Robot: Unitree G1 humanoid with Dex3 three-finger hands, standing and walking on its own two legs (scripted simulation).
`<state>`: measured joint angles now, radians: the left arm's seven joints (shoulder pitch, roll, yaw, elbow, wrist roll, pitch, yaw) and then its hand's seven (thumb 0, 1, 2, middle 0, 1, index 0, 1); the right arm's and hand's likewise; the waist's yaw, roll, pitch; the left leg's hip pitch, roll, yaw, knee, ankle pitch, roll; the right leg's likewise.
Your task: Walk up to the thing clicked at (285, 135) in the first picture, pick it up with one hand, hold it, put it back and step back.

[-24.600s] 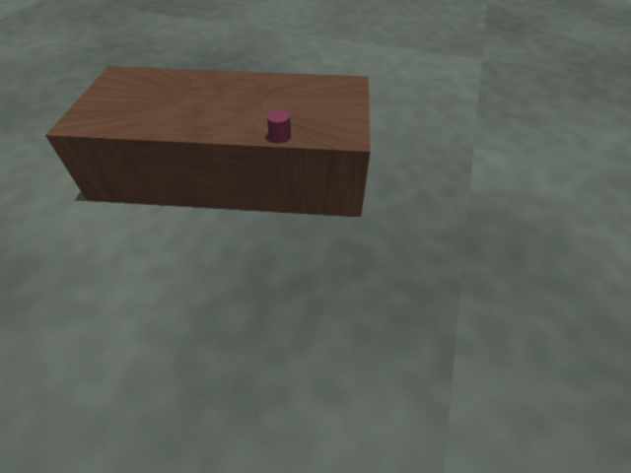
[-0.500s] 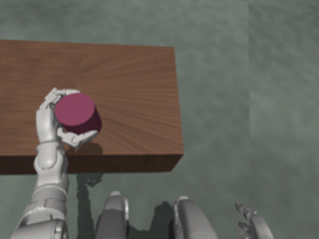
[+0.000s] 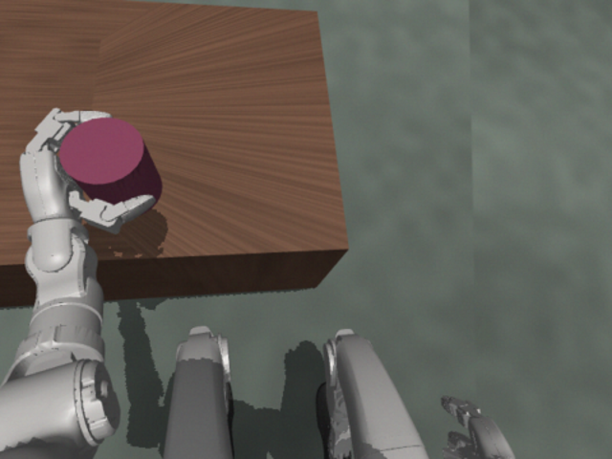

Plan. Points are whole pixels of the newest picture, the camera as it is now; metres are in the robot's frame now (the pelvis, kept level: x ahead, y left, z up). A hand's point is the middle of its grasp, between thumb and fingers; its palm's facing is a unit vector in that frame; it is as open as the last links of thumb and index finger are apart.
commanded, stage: crouch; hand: left
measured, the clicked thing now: (116, 171) +0.46 +0.22 -0.01
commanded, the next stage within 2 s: lower in 0.24 s
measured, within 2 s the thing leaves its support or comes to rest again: rests again in 1.44 s
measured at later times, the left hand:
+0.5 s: hand (121, 181) +0.47 +0.24 -0.06, palm faces +0.23 -0.97 -0.02, open 11.8 cm
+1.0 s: hand (133, 200) +0.47 +0.24 -0.12, palm faces +0.22 -0.98 -0.04, open 11.8 cm
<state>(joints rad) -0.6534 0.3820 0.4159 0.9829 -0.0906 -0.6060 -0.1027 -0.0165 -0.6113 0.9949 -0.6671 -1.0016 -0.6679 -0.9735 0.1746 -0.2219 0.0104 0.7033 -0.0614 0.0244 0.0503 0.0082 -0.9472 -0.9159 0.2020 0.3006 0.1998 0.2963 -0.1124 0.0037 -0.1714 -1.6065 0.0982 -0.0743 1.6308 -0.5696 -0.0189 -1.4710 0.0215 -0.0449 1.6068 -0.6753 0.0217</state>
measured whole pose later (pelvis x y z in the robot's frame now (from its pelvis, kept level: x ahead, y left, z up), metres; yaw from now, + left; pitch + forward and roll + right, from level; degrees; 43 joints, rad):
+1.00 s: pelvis -0.03 -0.01 -0.11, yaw -3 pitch +34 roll -6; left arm -0.77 0.49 0.48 1.03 -0.07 -0.54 -0.13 -0.02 -0.61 1.00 -0.66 -1.01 -0.66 -0.98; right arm 0.14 -0.23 0.05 0.69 -0.07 0.04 0.04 0.01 -0.96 -0.92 0.20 0.30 0.20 0.30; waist -0.13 0.00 -0.15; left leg -1.99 0.11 -0.11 1.99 -0.61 -0.02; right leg -1.85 0.04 -0.05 1.98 -0.74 0.02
